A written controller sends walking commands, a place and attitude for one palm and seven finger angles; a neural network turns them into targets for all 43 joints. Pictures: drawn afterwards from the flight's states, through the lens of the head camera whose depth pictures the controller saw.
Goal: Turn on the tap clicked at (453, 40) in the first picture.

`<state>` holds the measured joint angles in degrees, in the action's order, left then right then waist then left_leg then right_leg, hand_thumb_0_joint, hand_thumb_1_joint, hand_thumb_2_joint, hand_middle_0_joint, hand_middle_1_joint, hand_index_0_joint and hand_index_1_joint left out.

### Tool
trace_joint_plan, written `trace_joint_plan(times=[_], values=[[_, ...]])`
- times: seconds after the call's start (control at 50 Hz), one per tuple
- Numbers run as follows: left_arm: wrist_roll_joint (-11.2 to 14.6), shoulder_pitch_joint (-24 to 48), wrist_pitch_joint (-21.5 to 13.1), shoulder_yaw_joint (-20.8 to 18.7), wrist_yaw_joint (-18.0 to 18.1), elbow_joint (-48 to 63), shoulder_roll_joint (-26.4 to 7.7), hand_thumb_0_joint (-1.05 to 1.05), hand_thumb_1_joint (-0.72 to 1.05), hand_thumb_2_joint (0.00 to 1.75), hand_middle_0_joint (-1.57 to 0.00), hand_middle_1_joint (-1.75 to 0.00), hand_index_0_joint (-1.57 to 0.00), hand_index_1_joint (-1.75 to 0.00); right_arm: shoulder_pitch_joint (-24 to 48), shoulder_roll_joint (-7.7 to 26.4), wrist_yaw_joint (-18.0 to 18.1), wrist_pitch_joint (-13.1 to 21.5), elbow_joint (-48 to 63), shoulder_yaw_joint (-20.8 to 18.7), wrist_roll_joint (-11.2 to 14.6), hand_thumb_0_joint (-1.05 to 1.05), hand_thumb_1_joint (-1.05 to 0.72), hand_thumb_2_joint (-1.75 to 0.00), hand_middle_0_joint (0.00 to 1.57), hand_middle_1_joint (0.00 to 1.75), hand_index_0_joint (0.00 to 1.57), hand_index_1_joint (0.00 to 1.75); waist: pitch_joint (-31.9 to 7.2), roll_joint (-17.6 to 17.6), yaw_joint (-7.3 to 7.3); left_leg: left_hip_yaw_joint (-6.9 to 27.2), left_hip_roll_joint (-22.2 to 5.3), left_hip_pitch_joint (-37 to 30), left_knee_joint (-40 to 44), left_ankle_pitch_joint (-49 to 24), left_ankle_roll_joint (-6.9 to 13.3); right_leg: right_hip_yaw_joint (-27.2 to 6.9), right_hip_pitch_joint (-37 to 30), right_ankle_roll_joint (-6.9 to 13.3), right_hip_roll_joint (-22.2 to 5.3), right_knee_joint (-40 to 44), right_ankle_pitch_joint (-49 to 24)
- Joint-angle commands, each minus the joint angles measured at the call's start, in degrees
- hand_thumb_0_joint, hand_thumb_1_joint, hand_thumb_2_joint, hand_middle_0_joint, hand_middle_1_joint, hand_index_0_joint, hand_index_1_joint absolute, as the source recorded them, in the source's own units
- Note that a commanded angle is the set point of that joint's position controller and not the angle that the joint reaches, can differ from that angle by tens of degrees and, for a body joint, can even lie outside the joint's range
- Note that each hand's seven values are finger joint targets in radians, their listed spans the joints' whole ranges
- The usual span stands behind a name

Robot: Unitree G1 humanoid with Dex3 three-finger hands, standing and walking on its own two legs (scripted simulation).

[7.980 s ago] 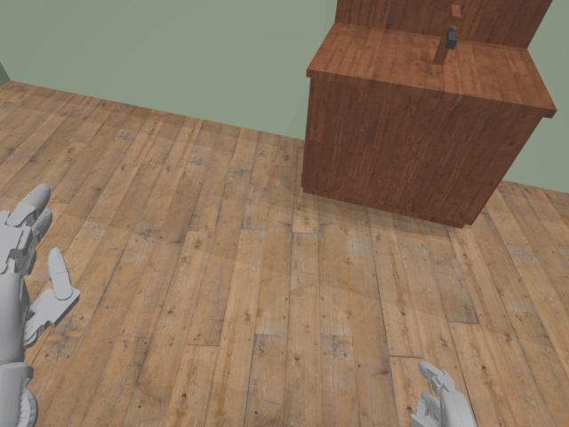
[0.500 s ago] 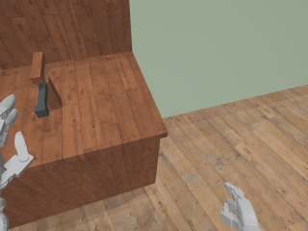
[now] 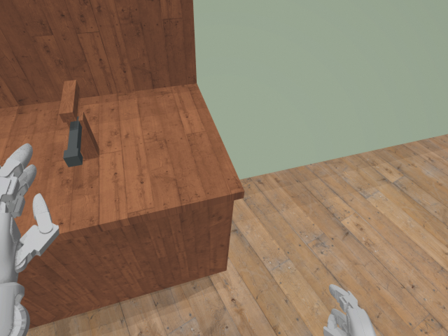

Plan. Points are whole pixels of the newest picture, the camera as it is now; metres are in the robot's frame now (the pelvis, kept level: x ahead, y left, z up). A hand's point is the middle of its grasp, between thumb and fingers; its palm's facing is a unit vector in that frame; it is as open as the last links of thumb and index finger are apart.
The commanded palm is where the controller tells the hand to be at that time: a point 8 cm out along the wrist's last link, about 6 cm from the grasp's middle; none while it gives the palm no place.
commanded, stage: shuffle to correct the standing spot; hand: left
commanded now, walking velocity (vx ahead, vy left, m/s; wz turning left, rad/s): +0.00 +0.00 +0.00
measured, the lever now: (73, 157) +0.43 +0.37 +0.05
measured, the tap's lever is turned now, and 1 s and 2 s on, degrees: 0 0 0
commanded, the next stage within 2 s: come to a stop and stand still in 0.56 s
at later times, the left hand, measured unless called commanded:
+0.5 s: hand (55, 201) +0.25 +0.27 +0.15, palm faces +0.42 -0.83 -0.36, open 7.4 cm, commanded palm +0.20 +0.30 +0.17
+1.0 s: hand (37, 148) +0.34 +0.33 +0.17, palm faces +0.42 -0.83 -0.36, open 7.4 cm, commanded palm +0.26 +0.36 +0.17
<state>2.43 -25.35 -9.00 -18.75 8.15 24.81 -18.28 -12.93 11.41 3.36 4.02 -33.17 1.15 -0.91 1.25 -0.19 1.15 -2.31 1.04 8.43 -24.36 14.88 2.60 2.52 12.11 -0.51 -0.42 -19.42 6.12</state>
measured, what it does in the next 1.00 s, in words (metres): walks ahead: left foot, then right foot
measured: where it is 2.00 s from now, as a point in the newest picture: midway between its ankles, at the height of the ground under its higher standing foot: outside the picture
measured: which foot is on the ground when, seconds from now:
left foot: down 0.00-0.62, up 0.64-0.82, down 0.84-1.00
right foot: down 0.00-0.84, up 0.86-0.98, down 1.00-1.00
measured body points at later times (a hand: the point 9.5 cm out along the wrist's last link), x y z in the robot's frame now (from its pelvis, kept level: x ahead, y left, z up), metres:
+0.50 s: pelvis +0.04 +0.02 -0.02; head +0.06 +0.03 +0.43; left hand +0.23 +0.31 +0.17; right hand +0.21 -0.22 -0.10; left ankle -0.02 +0.08 -0.74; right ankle +0.05 -0.13 -0.74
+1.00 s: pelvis +0.10 +0.09 -0.03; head +0.14 +0.11 +0.42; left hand +0.31 +0.38 +0.18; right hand +0.31 -0.10 -0.10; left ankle +0.19 +0.23 -0.74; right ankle +0.10 -0.02 -0.74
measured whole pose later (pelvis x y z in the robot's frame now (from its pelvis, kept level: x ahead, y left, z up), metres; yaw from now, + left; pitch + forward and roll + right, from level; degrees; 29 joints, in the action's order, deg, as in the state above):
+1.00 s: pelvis +0.10 +0.09 -0.03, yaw +0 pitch -4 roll +1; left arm 3.5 -19.0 -9.4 -24.6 7.8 32.3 -23.7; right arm -5.8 5.5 0.1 7.3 -33.3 1.7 0.1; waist 9.3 4.9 0.8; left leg -0.8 -1.3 21.0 -35.9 11.1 -1.6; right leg 0.1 16.1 -1.0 -0.1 -44.0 27.0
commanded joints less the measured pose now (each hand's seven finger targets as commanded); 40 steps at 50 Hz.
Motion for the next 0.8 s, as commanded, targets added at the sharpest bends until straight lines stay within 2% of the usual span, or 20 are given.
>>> trace_joint_plan(times=[0.0, 0.14, 0.24, 0.3, 0.36, 0.42, 0.48, 0.52, 0.54, 0.56, 0.58, 0.6, 0.62, 0.64, 0.66, 0.68, 0.7, 0.74, 0.76, 0.78], values=[[-0.1, 7.1, -4.0, -6.0, 1.0, 14.7, -10.4, 0.00, 0.90, 0.90, -0.20, -0.30, -0.20, -0.30, 7.1, 7.1, 0.9, 3.7, 9.2, -2.5, 0.0, 0.00, -0.90, -0.90, 0.20, 0.30, 0.20, 0.30, -5.6, -4.3, -0.15, 3.7, -2.3, 10.7, 8.7, -1.6, -2.9, -2.3, -12.2, 0.6, 0.1, 0.2, -2.5], [-0.2, 4.1, -4.7, -5.7, 1.1, 12.1, -9.7, 0.00, 0.90, 0.90, -0.20, -0.30, -0.20, -0.30, 6.8, 7.5, 0.7, 3.8, 8.5, -3.3, -0.4, 0.00, -0.90, -0.90, 0.20, 0.30, 0.20, 0.30, -3.9, -2.1, -0.86, 5.5, -2.7, 14.5, 6.8, 15.7, -0.4, -4.5, -7.8, 2.1, -1.6, -1.2, 14.7], [0.0, 4.4, -5.3, -6.3, 1.0, 11.7, -10.5, 0.00, 0.90, 0.90, -0.20, -0.30, -0.20, -0.30, 6.8, 7.8, 0.7, 3.9, 8.2, -3.6, -0.2, 0.00, -0.90, -0.90, 0.20, 0.30, 0.20, 0.30, -2.0, -0.1, -1.19, 6.2, -2.3, 16.0, 1.8, 15.5, 0.6, -7.7, -4.9, 3.9, -3.6, -2.4, 17.7], [0.1, 5.8, -5.8, -6.7, 1.0, 13.3, -11.4, 0.00, 0.90, 0.90, -0.20, -0.30, -0.20, -0.30, 7.3, 8.1, 0.3, 3.8, 8.2, -3.7, -0.1, 0.00, -0.90, -0.90, 0.20, 0.30, 0.20, 0.30, -2.7, 0.2, -1.44, 5.3, -1.4, 15.9, -3.9, 10.0, 0.3, -10.4, -5.0, 5.9, -6.5, -4.0, 14.5], [0.4, 5.0, -6.5, -7.2, 1.0, 15.0, -11.7, 0.00, 0.90, 0.90, -0.20, -0.30, -0.20, -0.30, 7.1, 8.3, -0.2, 3.8, 8.1, -3.9, 0.3, 0.00, -0.90, -0.90, 0.20, 0.30, 0.20, 0.30, -4.5, -0.1, -1.58, 5.6, -1.6, 13.7, -5.9, 2.8, -0.1, -9.6, -5.9, 6.8, -7.4, -9.2, 6.6], [1.0, 3.1, -6.6, -8.5, 0.9, 17.6, -12.2, 0.00, 0.90, 0.90, -0.20, -0.30, -0.20, -0.30, 7.4, 8.6, -0.4, 3.5, 8.6, -3.9, 0.7, 0.00, -0.90, -0.90, 0.20, 0.30, 0.20, 0.30, -5.2, -7.8, -1.99, 11.1, -5.5, 6.3, -1.8, -13.4, 0.2, -1.4, 0.3, 3.4, -2.0, -20.8, -1.8], [0.8, 1.7, -6.8, -8.5, 0.4, 19.5, -12.3, 0.00, 0.90, 0.90, -0.20, -0.30, -0.20, -0.30, 5.9, 8.1, -1.1, 3.8, 8.7, -4.0, 0.2, 0.00, -0.90, -0.90, 0.20, 0.30, 0.20, 0.30, -5.5, -12.5, -2.56, 13.8, -9.3, -6.9, -2.5, -36.3, 0.5, 3.6, 11.9, 1.4, 0.9, -22.2, 15.1], [0.7, 2.6, -6.7, -9.0, 0.5, 20.0, -12.8, 0.00, 0.90, 0.90, -0.20, -0.30, -0.20, -0.30, 6.0, 8.0, -1.7, 3.9, 8.7, -4.0, -0.2, 0.00, -0.90, -0.90, 0.20, 0.30, 0.20, 0.30, -6.0, -10.2, -2.28, 10.3, -8.3, -5.5, -6.7, -41.7, -1.2, 5.1, 7.7, 2.3, 1.1, -17.4, 14.5], [0.8, 2.0, -6.5, -9.1, 0.6, 18.9, -12.4, 0.00, 0.90, 0.90, -0.20, -0.30, -0.20, -0.30, 6.5, 8.2, -1.9, 3.7, 8.9, -4.2, 0.0, 0.00, -0.90, -0.90, 0.20, 0.30, 0.20, 0.30, -7.3, -7.6, -1.37, 7.2, -7.1, 1.9, -11.6, -42.3, -2.6, 5.3, -2.4, 3.6, 0.8, -12.3, 9.0], [0.9, 0.7, -6.3, -10.2, 0.8, 17.6, -13.1, 0.00, 0.90, 0.90, -0.20, -0.30, -0.20, -0.30, 6.9, 8.2, -2.2, 3.4, 9.0, -4.5, 0.4, 0.00, -0.90, -0.90, 0.20, 0.30, 0.20, 0.30, -10.4, -2.1, 0.33, 4.3, -5.2, 13.6, -23.6, -38.5, -3.3, 0.8, -17.1, 6.4, -2.5, -10.0, -4.2], [1.4, -0.4, -6.2, -10.7, 1.1, 16.6, -13.9, 0.00, 0.90, 0.90, -0.20, -0.30, -0.20, -0.30, 7.0, 7.9, -2.4, 3.5, 8.9, -5.1, 1.3, 0.00, -0.90, -0.90, 0.20, 0.30, 0.20, 0.30, -13.7, 12.1, 1.41, 0.0, 1.4, 28.0, -44.6, -25.7, -4.3, -15.9, -29.5, 13.7, -13.3, -8.9, -21.2], [2.6, -1.3, -7.4, -9.1, 1.0, 14.2, -11.7, 0.00, 0.90, 0.90, -0.20, -0.30, -0.20, -0.30, 7.0, 9.2, -3.0, 4.1, 8.5, -5.9, 1.5, 0.00, -0.90, -0.90, 0.20, 0.30, 0.20, 0.30, -12.0, 19.3, 1.16, 2.1, 4.6, 39.6, -57.3, 11.9, -3.4, -28.4, -33.3, 19.5, -22.9, -8.2, -34.8], [1.8, -0.7, -8.4, -10.3, 1.4, 16.0, -13.0, 0.00, 0.90, 0.90, -0.20, -0.30, -0.20, -0.30, 7.2, 10.0, -3.4, 3.8, 8.4, -5.9, 1.1, 0.00, -0.90, -0.90, 0.20, 0.30, 0.20, 0.30, -7.2, 15.5, 1.72, 13.3, -1.5, 43.1, -59.3, 17.4, -2.3, -29.5, -27.9, 18.2, -25.7, -7.4, -29.2], [1.5, -3.8, -9.1, -12.0, 1.3, 15.7, -13.9, 0.00, 0.90, 0.90, -0.20, -0.30, -0.20, -0.30, 6.6, 9.0, -3.7, 3.0, 7.2, -5.7, 1.7, 0.00, -0.90, -0.90, 0.20, 0.30, 0.20, 0.30, -3.7, 7.3, 1.37, 18.8, -6.5, 41.8, -56.9, 19.2, -1.8, -25.8, -19.7, 15.4, -27.3, -6.8, -22.0], [0.4, -5.7, -9.3, -11.7, 0.8, 15.1, -13.3, 0.00, 0.90, 0.90, -0.20, -0.30, -0.20, -0.30, 7.1, 7.8, -4.1, 1.6, 7.1, -4.4, 1.1, 0.00, -0.90, -0.90, 0.20, 0.30, 0.20, 0.30, -1.3, 1.7, 0.37, 16.9, -8.1, 38.0, -51.6, 18.0, -1.8, -20.9, -12.3, 12.9, -24.7, -5.7, -19.7], [0.1, -2.4, -9.5, -9.9, 0.5, 16.6, -12.2, 0.00, 0.90, 0.90, -0.20, -0.30, -0.20, -0.30, 8.1, 6.8, -4.2, 0.7, 7.6, -3.6, 1.1, 0.00, -0.90, -0.90, 0.20, 0.30, 0.20, 0.30, 0.2, 0.1, -0.79, 14.4, -8.8, 30.0, -43.8, 14.6, -2.0, -14.7, -3.8, 10.8, -21.8, -4.4, -18.7], [0.0, 3.4, -10.0, -10.0, 0.2, 20.9, -13.0, 0.00, 0.90, 0.90, -0.20, -0.30, -0.20, -0.30, 9.0, 5.8, -4.1, 0.6, 7.8, -3.1, 1.0, 0.00, -0.90, -0.90, 0.20, 0.30, 0.20, 0.30, -1.3, 0.2, -1.54, 10.5, -8.5, 20.4, -32.7, 11.7, -2.1, -8.7, 0.9, 9.2, -18.7, -5.4, -19.0], [0.5, 7.0, -8.6, -9.0, 0.0, 21.1, -12.9, 0.00, 0.90, 0.90, -0.20, -0.30, -0.20, -0.30, 8.5, 4.2, -2.7, 1.6, 7.0, -2.9, 1.8, 0.00, -0.90, -0.90, 0.20, 0.30, 0.20, 0.30, -2.8, 5.3, -2.22, -1.0, -2.7, 3.2, -18.5, -5.0, -3.3, 1.9, 7.2, 5.5, -10.3, -6.0, -11.6], [0.7, 7.5, -7.4, -8.4, 0.1, 21.4, -12.5, 0.00, 0.90, 0.90, -0.20, -0.30, -0.20, -0.30, 8.3, 4.7, -2.1, 2.7, 6.6, -3.4, 1.9, 0.00, -0.90, -0.90, 0.20, 0.30, 0.20, 0.30, -4.6, 2.9, -2.76, -3.7, -0.4, -2.8, -12.3, -10.9, -4.0, 3.5, 5.7, 4.0, -7.6, -11.4, -8.9], [0.6, 8.3, -6.5, -7.8, 0.2, 22.1, -12.2, 0.00, 0.90, 0.90, -0.20, -0.30, -0.20, -0.30, 8.0, 5.4, -1.3, 3.4, 6.8, -4.2, 2.0, 0.00, -0.90, -0.90, 0.20, 0.30, 0.20, 0.30, -6.4, -0.9, -2.84, -2.8, 0.0, -7.8, -9.1, -13.6, -4.0, 3.2, 6.1, 3.1, -5.8, -18.5, -5.0]])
